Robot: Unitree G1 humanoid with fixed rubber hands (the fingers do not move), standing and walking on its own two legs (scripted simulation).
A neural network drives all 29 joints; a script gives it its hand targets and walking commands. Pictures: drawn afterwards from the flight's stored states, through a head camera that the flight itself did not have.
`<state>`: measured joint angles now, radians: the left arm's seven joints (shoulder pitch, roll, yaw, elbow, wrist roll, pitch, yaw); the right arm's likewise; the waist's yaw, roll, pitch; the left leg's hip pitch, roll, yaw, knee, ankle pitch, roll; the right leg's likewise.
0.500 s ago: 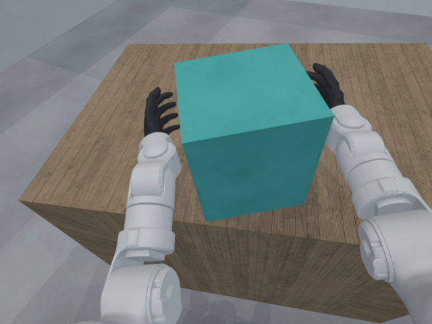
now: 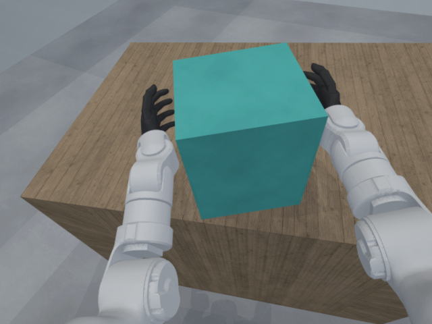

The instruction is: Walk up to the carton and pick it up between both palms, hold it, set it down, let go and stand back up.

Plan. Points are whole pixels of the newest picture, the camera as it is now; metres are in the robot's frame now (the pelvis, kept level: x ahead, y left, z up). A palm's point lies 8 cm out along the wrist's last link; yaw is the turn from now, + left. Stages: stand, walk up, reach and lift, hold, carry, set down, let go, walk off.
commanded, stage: reach and lift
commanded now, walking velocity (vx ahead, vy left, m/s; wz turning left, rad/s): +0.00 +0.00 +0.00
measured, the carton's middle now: (240, 137) +0.45 +0.05 +0.08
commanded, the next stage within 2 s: none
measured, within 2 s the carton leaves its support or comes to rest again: leaves its support in 1.28 s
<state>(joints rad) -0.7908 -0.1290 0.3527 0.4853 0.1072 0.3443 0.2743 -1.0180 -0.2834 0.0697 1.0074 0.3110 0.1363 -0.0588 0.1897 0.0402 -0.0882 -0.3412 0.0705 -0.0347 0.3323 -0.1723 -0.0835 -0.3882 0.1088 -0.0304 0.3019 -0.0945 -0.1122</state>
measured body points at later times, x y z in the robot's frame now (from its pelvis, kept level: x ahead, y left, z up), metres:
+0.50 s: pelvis +0.01 +0.01 +0.00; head +0.04 -0.01 +0.45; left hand +0.39 +0.20 +0.15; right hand +0.48 -0.09 +0.14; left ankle -0.02 +0.17 -0.74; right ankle +0.02 -0.04 -0.74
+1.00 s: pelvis +0.01 +0.01 +0.00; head +0.03 +0.01 +0.45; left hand +0.39 +0.21 +0.14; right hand +0.47 -0.08 +0.14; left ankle -0.02 +0.17 -0.74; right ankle +0.02 -0.04 -0.74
